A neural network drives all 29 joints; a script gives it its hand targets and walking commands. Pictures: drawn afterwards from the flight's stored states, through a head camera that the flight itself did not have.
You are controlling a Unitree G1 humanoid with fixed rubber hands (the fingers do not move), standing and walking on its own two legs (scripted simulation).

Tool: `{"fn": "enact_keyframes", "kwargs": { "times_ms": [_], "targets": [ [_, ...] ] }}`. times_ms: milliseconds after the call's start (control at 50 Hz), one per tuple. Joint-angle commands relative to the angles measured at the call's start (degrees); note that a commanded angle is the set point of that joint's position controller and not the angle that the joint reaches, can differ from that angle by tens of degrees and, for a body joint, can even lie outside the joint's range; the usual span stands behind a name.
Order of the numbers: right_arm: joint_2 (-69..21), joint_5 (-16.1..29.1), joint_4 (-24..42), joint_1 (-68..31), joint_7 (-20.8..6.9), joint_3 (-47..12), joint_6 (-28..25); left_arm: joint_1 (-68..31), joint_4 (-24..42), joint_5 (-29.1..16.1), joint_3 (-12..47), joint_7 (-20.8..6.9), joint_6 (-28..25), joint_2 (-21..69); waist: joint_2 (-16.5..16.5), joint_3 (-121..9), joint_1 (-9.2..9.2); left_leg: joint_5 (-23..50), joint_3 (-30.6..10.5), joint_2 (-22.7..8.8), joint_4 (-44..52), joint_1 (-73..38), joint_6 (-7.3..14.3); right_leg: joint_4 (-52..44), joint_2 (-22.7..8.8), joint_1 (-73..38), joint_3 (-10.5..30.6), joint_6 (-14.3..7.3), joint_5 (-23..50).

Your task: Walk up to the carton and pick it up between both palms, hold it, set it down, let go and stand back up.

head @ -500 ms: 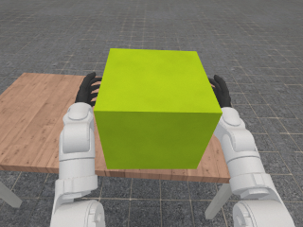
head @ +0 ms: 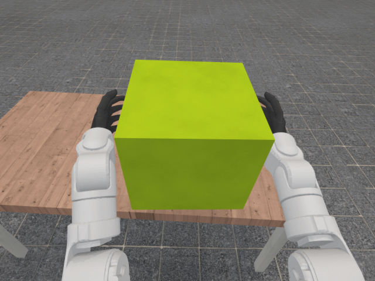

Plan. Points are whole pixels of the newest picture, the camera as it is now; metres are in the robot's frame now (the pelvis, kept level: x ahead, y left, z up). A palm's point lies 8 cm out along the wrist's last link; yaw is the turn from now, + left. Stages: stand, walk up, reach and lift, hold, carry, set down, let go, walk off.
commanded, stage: hold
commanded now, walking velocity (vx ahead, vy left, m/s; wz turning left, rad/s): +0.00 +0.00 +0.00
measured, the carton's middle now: (188, 134) +0.40 +0.00 +0.13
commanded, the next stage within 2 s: set down in 1.48 s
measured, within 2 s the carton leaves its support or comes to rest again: neither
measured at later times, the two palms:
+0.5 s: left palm (102, 130) +0.36 +0.17 +0.18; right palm (271, 132) +0.35 -0.17 +0.17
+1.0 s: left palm (101, 130) +0.36 +0.17 +0.18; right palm (271, 131) +0.35 -0.17 +0.17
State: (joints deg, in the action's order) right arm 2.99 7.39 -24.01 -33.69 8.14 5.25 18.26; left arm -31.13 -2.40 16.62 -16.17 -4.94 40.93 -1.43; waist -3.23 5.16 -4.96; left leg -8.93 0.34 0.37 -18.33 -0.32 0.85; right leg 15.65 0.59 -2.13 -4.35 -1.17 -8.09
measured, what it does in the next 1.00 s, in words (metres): stands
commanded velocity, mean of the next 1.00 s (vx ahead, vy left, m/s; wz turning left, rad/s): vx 0.00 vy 0.00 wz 0.00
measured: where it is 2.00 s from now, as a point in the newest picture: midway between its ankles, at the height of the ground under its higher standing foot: outside the picture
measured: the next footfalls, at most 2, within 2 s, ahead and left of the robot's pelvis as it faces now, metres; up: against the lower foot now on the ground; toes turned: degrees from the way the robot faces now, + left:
none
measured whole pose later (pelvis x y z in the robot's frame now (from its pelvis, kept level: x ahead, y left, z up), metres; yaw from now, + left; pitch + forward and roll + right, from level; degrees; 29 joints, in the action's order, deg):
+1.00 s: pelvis +0.00 +0.00 +0.00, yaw +0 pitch -9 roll +0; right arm 2.6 7.0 -25.7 -34.4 8.0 6.0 17.6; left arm -31.9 -3.7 16.8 -16.5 -5.1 40.6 -1.6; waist -3.5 4.9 -4.6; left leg -8.5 0.5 0.4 -18.1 0.3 0.9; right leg 15.7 0.5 -1.5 -4.4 -1.2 -8.0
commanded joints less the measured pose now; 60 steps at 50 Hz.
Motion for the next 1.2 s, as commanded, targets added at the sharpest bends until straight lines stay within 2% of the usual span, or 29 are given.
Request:
{"fn": "enact_keyframes", "kwargs": {
  "times_ms": [0,60,80,120,180,200,240,280,340,420,480,500,520,540,560,580,620,680,700,760,820,840,880,920,940,1020,1100,1160,1180],
  "targets": [
    [-26.7,3.8,12.8,-39.0,-6.7,-21.4,-3.3,-32.2,3.7,-6.5,22.5,-7.2,-2.8,26.3,3.1,-20.6,0.76,6.7,2.0,1.3,3.4,-1.1,-1.5,-1.6,0.6,-4.2,0.2,2.6,6.2],
    [-26.7,3.8,14.7,-40.6,-6.8,-20.5,-4.1,-32.9,3.7,-7.3,24.0,-7.0,-3.1,27.5,4.3,-22.9,-0.32,8.7,1.9,1.3,3.0,-2.2,-2.1,-1.6,0.8,-3.5,-0.3,2.3,7.0],
    [-27.1,3.9,15.2,-39.6,-6.8,-21.1,-4.2,-32.9,5.8,-8.0,25.1,-6.8,-3.6,27.9,4.2,-24.8,-0.66,11.3,1.7,1.4,2.3,-3.2,-2.3,-1.2,1.0,-4.5,-0.3,2.5,9.7],
    [-26.1,4.3,14.9,-39.2,-6.7,-21.2,-4.0,-31.1,4.8,-7.7,24.2,-6.9,-3.1,27.4,4.3,-24.4,-0.05,13.5,1.5,1.2,1.8,-3.8,-2.5,-1.3,1.2,-5.0,-0.1,2.4,11.0],
    [-25.8,3.8,13.1,-39.0,-7.0,-21.0,-3.9,-32.4,4.6,-7.7,23.9,-6.6,-3.2,27.2,4.4,-22.9,-0.21,10.6,1.7,1.1,2.7,-3.3,-2.5,-1.6,1.3,-3.3,-0.4,1.9,6.6],
    [-26.2,4.1,13.5,-39.0,-7.1,-21.2,-4.0,-31.9,4.7,-7.0,23.6,-6.5,-3.2,27.3,4.4,-23.1,0.40,10.7,1.7,1.1,2.6,-3.3,-2.2,-1.5,1.1,-3.5,-0.3,2.1,6.8],
    [-25.6,3.8,13.0,-38.4,-7.1,-20.8,-4.0,-31.6,5.0,-7.4,24.0,-6.6,-3.1,27.6,4.3,-22.8,-0.13,12.3,1.4,0.9,2.3,-4.1,-2.5,-1.7,1.6,-3.4,-0.2,2.1,7.0],
    [-25.4,4.0,14.5,-39.3,-7.0,-21.4,-4.4,-31.1,3.9,-7.3,23.8,-6.6,-3.0,27.7,3.7,-23.1,0.22,12.3,1.6,1.1,2.2,-3.9,-2.5,-1.6,1.4,-3.8,-0.4,2.1,7.9],
    [-26.2,4.2,14.2,-39.6,-7.2,-21.3,-4.4,-32.7,6.0,-7.9,24.9,-6.5,-3.4,27.4,4.9,-23.3,-0.19,11.8,1.6,1.1,2.0,-3.3,-2.6,-1.2,1.2,-3.3,-0.3,1.9,7.5],
    [-25.9,2.6,11.4,-39.3,-7.1,-20.0,-3.9,-32.9,2.1,-6.5,22.6,-6.9,-3.1,26.7,3.2,-20.6,-0.02,7.0,1.9,1.3,3.6,-2.0,-1.6,-2.0,0.9,-3.0,-0.3,2.3,4.6],
    [-27.0,4.4,14.7,-40.3,-7.0,-21.8,-4.9,-32.2,5.6,-7.5,24.2,-6.6,-3.7,27.6,4.8,-24.7,0.31,12.7,1.7,1.1,2.0,-3.8,-2.5,-1.2,1.4,-4.0,-0.4,2.2,8.9],
    [-26.4,4.7,15.1,-39.7,-7.0,-21.5,-5.0,-32.8,6.1,-8.2,25.3,-6.5,-3.7,27.9,5.3,-25.9,-0.58,13.7,1.7,1.2,1.6,-4.6,-2.8,-1.2,1.3,-3.9,-0.4,2.1,9.8],
    [-26.2,4.8,15.8,-40.3,-7.1,-21.9,-5.1,-32.6,6.5,-8.7,25.6,-6.3,-3.9,28.2,5.0,-26.3,-0.31,15.1,1.5,1.1,1.2,-4.8,-2.9,-1.1,1.5,-4.6,-0.3,2.1,10.9],
    [-26.1,4.2,14.3,-39.1,-6.8,-21.7,-4.6,-31.7,4.9,-8.0,24.6,-6.4,-3.7,27.7,4.0,-24.7,-0.46,13.8,1.6,1.2,1.6,-4.4,-2.8,-1.1,1.6,-3.9,-0.4,2.3,9.9],
    [-25.9,4.0,13.0,-38.8,-7.0,-21.4,-4.3,-32.2,4.8,-7.5,24.0,-6.4,-3.6,26.9,4.2,-23.2,0.17,12.5,1.7,1.0,2.1,-3.9,-2.5,-1.5,1.3,-3.9,-0.3,2.2,8.1],
    [-25.7,3.6,11.8,-38.3,-7.0,-20.8,-4.2,-31.8,3.8,-7.1,23.2,-6.6,-3.4,26.5,4.5,-22.2,-0.12,10.4,1.8,1.2,2.6,-3.3,-2.3,-1.7,1.3,-3.4,-0.4,2.2,6.4],
    [-25.9,3.3,12.2,-39.2,-7.2,-20.6,-4.4,-31.8,3.1,-6.6,22.8,-6.7,-3.1,27.1,4.3,-21.5,0.48,7.9,1.9,1.1,3.2,-1.8,-2.1,-2.0,0.9,-3.1,-0.3,1.9,4.1],
    [-26.1,3.5,13.0,-40.1,-7.2,-21.0,-4.7,-32.4,3.4,-6.8,23.2,-6.6,-3.5,26.9,3.8,-22.6,0.33,9.2,2.0,1.4,2.8,-2.3,-2.2,-1.6,1.1,-4.0,-0.5,2.4,6.4],
    [-26.5,3.7,14.1,-39.7,-6.9,-21.0,-4.9,-32.4,4.5,-7.5,24.2,-6.6,-3.7,27.7,4.0,-24.1,-0.28,11.0,2.1,1.4,2.3,-3.6,-2.2,-1.4,1.0,-3.8,-0.6,2.3,8.5],
    [-26.4,4.0,15.2,-39.6,-6.6,-21.9,-4.7,-30.9,4.1,-7.1,23.6,-6.8,-3.4,26.9,3.0,-24.3,0.43,11.6,1.9,1.6,2.1,-2.5,-1.9,-1.1,0.8,-6.0,0.1,2.8,11.8],
    [-26.8,4.7,15.0,-40.5,-6.7,-22.4,-4.6,-31.9,4.1,-7.2,23.4,-6.7,-3.5,26.9,3.5,-23.4,1.05,10.7,1.9,1.5,2.3,-1.8,-2.0,-1.2,1.0,-4.8,-0.3,2.5,9.0],
    [-26.9,3.9,14.3,-39.8,-6.6,-21.9,-4.5,-32.4,4.5,-7.3,23.8,-6.7,-3.6,26.7,3.3,-23.1,0.05,10.4,1.8,1.6,2.4,-2.2,-2.1,-1.1,1.1,-4.6,-0.4,2.5,8.8],
    [-26.5,3.6,14.2,-39.1,-6.7,-21.0,-4.5,-32.1,4.8,-7.8,24.5,-6.7,-3.6,26.9,3.9,-23.6,-0.63,10.3,1.8,1.4,2.4,-2.8,-2.1,-1.4,1.1,-3.6,-0.3,2.4,8.0],
    [-26.8,4.0,13.7,-39.2,-6.9,-21.3,-4.5,-32.6,5.5,-7.4,24.4,-6.6,-3.7,27.2,3.7,-24.0,0.12,10.9,1.5,1.2,2.3,-3.1,-2.1,-1.4,1.0,-4.1,-0.1,2.5,8.1],
    [-26.6,3.9,13.8,-39.1,-6.7,-20.8,-4.3,-32.7,4.7,-7.6,24.4,-6.8,-3.8,27.0,4.3,-23.7,-0.49,10.4,1.4,1.2,2.4,-2.8,-2.1,-1.4,1.0,-4.0,-0.1,2.5,8.4],
    [-25.7,3.6,12.6,-37.8,-6.8,-20.6,-4.1,-32.1,4.8,-7.1,24.3,-6.7,-3.2,26.9,4.9,-22.6,-0.67,11.0,1.8,1.2,2.6,-3.4,-2.7,-1.5,1.0,-3.7,-0.4,2.2,7.9],
    [-25.9,4.0,15.1,-39.5,-6.7,-21.4,-4.4,-31.7,4.9,-7.9,24.7,-6.7,-3.5,27.1,3.8,-23.7,-0.39,11.7,1.7,1.4,2.0,-3.7,-2.5,-1.2,1.0,-4.3,-0.2,2.3,9.2],
    [-25.7,4.3,14.2,-39.6,-7.0,-21.8,-4.3,-30.8,3.9,-6.9,23.1,-6.7,-3.0,26.6,3.9,-22.4,0.77,11.7,1.9,1.1,2.5,-3.2,-2.3,-1.6,1.2,-3.9,-0.3,2.3,8.0],
    [-25.6,4.1,13.0,-39.2,-7.1,-21.6,-4.3,-32.0,4.9,-7.2,23.7,-6.5,-3.3,26.8,4.3,-22.5,0.58,11.2,1.8,1.2,2.5,-3.1,-2.4,-1.5,1.2,-3.7,-0.4,2.2,7.2]
  ]
}}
